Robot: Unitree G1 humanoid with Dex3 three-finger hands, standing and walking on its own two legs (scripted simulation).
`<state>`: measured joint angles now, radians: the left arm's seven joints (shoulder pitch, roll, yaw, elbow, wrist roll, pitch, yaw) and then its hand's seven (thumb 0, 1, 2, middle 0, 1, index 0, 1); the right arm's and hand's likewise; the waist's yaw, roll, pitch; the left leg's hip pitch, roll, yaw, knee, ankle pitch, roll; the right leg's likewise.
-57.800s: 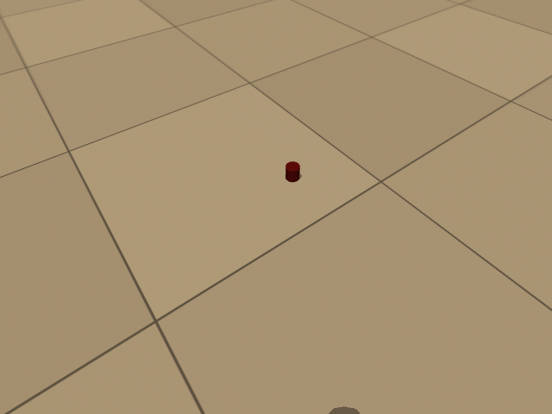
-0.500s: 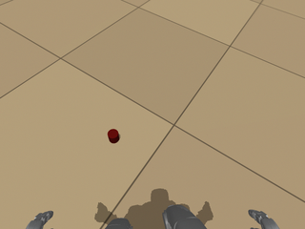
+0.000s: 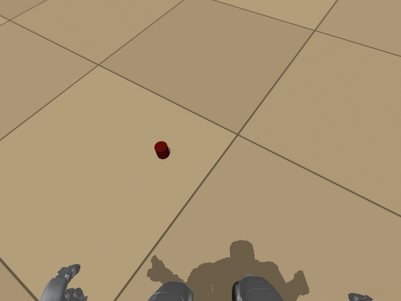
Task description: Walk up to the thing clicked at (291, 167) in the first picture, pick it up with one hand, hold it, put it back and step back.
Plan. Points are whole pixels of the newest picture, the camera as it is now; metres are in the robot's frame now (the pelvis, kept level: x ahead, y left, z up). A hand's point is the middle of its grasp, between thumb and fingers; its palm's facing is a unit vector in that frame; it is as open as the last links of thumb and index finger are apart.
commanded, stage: step back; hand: left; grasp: from above
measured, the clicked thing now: (162, 150) +0.88 +0.27 -0.72
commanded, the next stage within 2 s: stand in 1.60 s
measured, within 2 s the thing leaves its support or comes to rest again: neither
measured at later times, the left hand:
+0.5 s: hand out of the picture -0.11 +0.23 -0.14, palm faces -0.03 -0.90 -0.44, open 7.4 cm
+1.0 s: hand out of the picture -0.19 +0.25 -0.14, palm faces +0.04 -0.91 -0.40, open 7.4 cm
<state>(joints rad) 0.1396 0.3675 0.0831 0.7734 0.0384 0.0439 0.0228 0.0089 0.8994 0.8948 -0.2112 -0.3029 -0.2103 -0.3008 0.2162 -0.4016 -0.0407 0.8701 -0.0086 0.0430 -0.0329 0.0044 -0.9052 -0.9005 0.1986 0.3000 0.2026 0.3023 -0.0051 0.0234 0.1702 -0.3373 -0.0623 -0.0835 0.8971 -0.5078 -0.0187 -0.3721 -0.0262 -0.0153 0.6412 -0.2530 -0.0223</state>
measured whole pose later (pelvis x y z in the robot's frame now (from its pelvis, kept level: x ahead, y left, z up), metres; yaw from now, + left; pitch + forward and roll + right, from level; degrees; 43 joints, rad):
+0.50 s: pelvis -0.18 -0.04 +0.00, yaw -3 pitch -3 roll +1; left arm 0.22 0.35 0.06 0.90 0.03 0.02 0.01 0.01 0.90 0.89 -0.21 -0.30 -0.21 -0.30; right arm 0.09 -0.40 -0.05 0.84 -0.01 0.08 -0.02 0.00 -0.91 -0.90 0.20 0.30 0.20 0.30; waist 0.05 0.05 0.14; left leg -0.51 -0.05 -0.14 1.00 -0.48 0.00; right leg -0.26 0.02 0.04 0.68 -0.37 -0.03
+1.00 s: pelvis -0.23 -0.04 +0.00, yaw +2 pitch -3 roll +2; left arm 0.26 0.42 0.08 0.99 0.02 -0.01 -0.02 0.01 0.90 0.90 -0.21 -0.30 -0.21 -0.30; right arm 0.25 -0.36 -0.05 0.97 -0.05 0.00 0.03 0.01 -0.90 -0.90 0.20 0.30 0.21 0.30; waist 0.00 -0.03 0.05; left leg -0.17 0.01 -0.02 0.56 -0.35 -0.01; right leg -0.32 -0.03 -0.02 0.68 -0.40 -0.01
